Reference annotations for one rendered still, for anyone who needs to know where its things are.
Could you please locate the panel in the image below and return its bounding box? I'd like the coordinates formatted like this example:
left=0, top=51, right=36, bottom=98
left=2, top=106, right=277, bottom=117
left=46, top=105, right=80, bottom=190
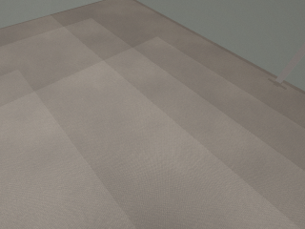
left=275, top=42, right=305, bottom=83

